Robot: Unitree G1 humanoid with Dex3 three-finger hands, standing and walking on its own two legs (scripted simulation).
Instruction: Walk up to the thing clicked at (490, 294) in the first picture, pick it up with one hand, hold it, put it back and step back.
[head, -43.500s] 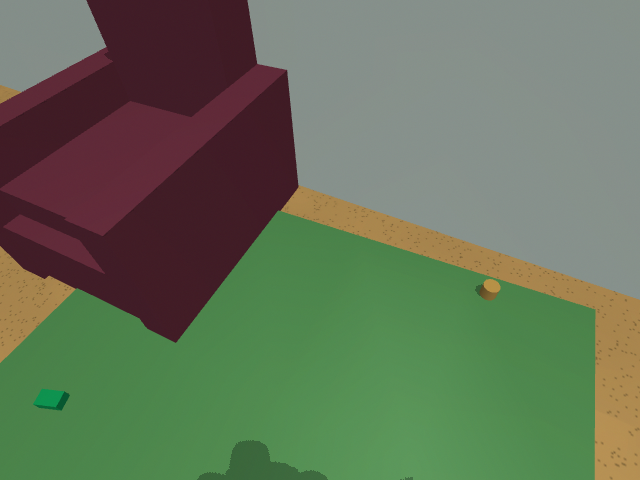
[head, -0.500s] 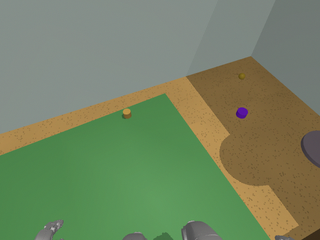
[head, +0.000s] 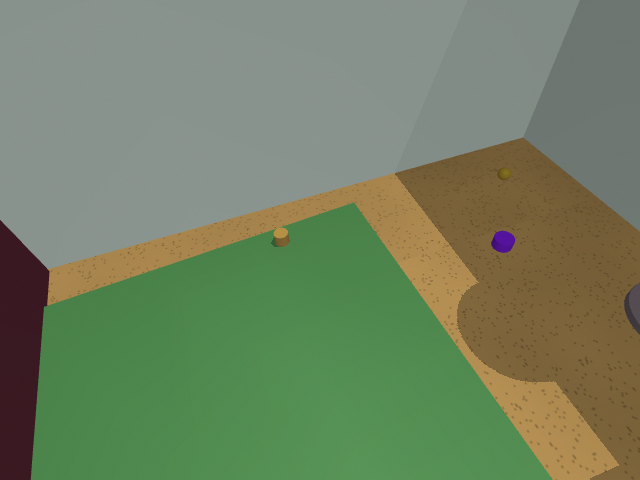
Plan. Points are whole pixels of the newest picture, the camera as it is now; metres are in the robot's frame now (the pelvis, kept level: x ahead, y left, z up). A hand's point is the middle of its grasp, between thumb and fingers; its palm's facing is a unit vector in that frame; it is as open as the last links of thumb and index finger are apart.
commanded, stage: step back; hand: left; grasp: from above
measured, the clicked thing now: (281, 237) +1.12 +0.24 -0.73
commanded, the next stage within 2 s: stand in 0.70 s
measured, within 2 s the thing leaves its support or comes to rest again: neither
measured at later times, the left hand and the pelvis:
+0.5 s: hand out of the picture +0.13 +0.25 -0.14, palm faces +0.01 -0.93 -0.38, open 7.4 cm; pelvis +0.05 -0.01 +0.00, yaw +1 degrees
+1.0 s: hand out of the picture +0.16 +0.26 -0.14, palm faces -0.03 -0.94 -0.33, open 7.4 cm; pelvis +0.07 +0.01 +0.02, yaw -1 degrees
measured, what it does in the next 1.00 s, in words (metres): steps on the spot: left foot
